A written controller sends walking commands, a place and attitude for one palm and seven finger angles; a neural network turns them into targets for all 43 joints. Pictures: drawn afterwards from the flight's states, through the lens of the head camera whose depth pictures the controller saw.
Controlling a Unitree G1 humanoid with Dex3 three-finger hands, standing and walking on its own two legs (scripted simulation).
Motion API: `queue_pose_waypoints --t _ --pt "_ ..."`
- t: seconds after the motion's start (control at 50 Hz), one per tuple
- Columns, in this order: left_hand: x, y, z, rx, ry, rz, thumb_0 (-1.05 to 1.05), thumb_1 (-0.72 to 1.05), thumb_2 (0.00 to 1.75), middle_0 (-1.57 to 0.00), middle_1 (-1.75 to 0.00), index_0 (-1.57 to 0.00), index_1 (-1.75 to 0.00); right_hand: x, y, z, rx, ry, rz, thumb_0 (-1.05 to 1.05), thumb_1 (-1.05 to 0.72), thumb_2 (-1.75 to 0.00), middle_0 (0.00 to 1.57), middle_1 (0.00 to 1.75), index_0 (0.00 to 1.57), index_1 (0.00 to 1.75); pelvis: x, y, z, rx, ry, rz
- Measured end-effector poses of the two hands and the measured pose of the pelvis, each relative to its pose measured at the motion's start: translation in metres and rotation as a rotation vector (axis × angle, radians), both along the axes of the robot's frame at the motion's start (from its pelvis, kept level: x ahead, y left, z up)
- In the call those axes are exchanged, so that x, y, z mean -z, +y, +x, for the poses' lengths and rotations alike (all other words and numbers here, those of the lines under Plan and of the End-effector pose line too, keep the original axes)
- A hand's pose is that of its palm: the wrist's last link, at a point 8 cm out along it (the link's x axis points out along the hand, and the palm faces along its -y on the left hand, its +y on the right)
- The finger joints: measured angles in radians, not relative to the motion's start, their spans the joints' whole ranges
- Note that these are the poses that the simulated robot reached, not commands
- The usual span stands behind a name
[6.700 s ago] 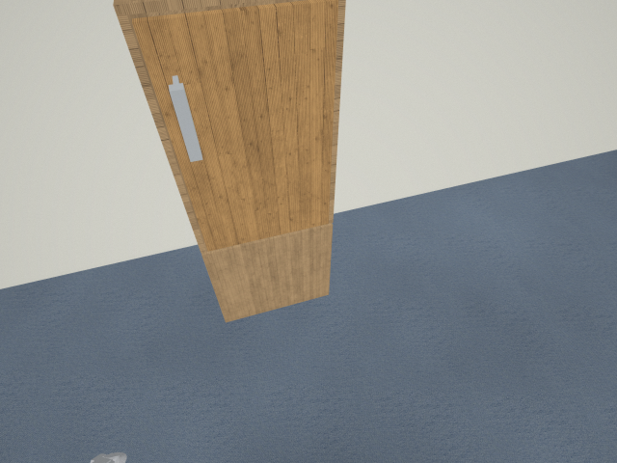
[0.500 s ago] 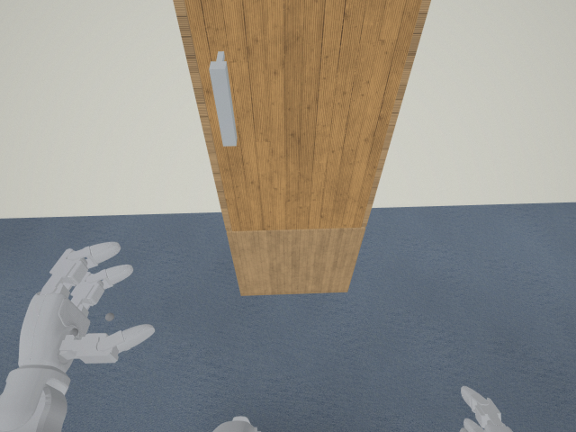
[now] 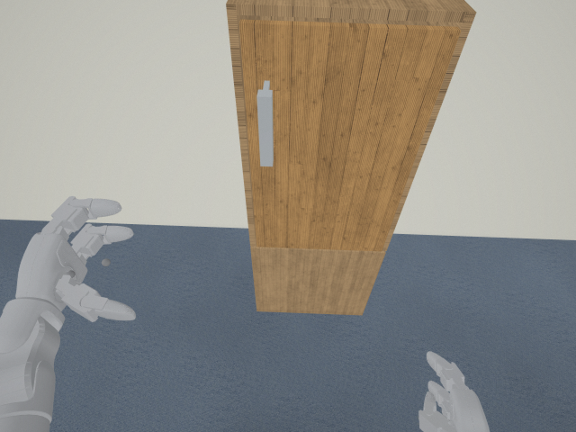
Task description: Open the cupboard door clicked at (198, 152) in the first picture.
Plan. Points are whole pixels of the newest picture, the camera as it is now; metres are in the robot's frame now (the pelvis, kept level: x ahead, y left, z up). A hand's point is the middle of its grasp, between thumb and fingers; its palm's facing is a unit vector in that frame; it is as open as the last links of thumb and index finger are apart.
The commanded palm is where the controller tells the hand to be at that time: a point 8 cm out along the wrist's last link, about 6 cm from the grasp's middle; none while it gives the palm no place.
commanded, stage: raise the hand with hooked fingers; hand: left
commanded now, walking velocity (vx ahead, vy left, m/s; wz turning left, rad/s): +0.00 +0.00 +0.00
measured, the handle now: (266, 124) +0.62 +0.11 +0.10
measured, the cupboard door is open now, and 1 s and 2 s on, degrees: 0 0 0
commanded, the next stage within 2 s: move the hooked fingers beside the handle in 0.64 s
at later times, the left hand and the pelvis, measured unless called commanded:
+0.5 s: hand (119, 250) +0.29 +0.25 +0.12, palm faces +0.11 -0.99 -0.02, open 14.0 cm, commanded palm +0.26 +0.29 +0.13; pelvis +0.00 -0.02 +0.01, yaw -1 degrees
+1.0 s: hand (144, 227) +0.33 +0.23 +0.12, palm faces +0.09 -1.00 +0.00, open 14.0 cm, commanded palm +0.31 +0.27 +0.12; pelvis +0.00 -0.03 +0.00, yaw +0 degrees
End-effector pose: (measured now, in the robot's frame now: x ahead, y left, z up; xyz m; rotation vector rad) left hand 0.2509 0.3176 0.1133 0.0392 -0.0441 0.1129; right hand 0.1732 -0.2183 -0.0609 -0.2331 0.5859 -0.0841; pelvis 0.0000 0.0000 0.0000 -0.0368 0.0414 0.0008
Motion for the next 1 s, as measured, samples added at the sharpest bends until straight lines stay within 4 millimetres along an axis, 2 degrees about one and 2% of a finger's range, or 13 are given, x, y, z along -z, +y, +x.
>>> queue_pose_waypoints --t 0.2,0.36,0.52,0.8,0.88,1.0 --pt "-0.021 0.008 0.013 0.003 0.01 -0.004 -0.01 -0.5 0.3 -0.3 -1.19 -0.3 -1.2 0.003 -0.022 -0.024 0.051 0.048 -0.022 0.02 -0.9 -0.9 0.2 0.3 0.21 0.3 -0.005 -0.006 -0.003 0.0 -0.019 0.005" --pt "-0.012 -0.006 0.014 0.025 0.04 -0.024 -0.01 -0.5 0.3 -0.3 -1.2 -0.3 -1.2 0.002 -0.041 -0.034 0.078 0.055 -0.029 0.02 -0.9 -0.9 0.2 0.3 0.21 0.3 -0.006 -0.014 -0.004 0.009 -0.017 0.01" --pt "-0.012 -0.017 0.012 0.004 0.016 -0.022 -0.01 -0.5 0.3 -0.3 -1.2 -0.31 -1.2 0.003 -0.048 -0.031 0.077 0.046 -0.024 0.02 -0.9 -0.9 0.2 0.3 0.21 0.3 -0.005 -0.023 -0.003 0.012 -0.021 0.014" --pt "-0.015 -0.025 0.016 0.009 0.013 -0.033 -0.01 -0.5 0.3 -0.3 -1.2 -0.31 -1.2 0.005 -0.05 -0.018 0.067 0.023 0.002 0.02 -0.9 -0.9 0.2 0.3 0.21 0.3 -0.004 -0.031 0.0 0.014 -0.016 0.021" --pt "-0.011 -0.024 0.025 0.002 0.023 -0.049 -0.01 -0.51 0.3 -0.3 -1.2 -0.31 -1.2 0.007 -0.051 -0.018 0.066 0.041 -0.009 0.01 -0.9 -0.9 0.2 0.3 0.21 0.3 -0.002 -0.031 -0.002 0.007 -0.013 0.018" --pt "-0.011 -0.033 0.053 0.025 0.027 -0.044 -0.01 -0.51 0.3 -0.3 -1.2 -0.3 -1.2 0.012 -0.054 -0.027 0.081 0.085 -0.028 0.01 -0.9 -0.9 0.2 0.3 0.21 0.3 -0.001 -0.029 -0.004 0.003 0.0 0.014"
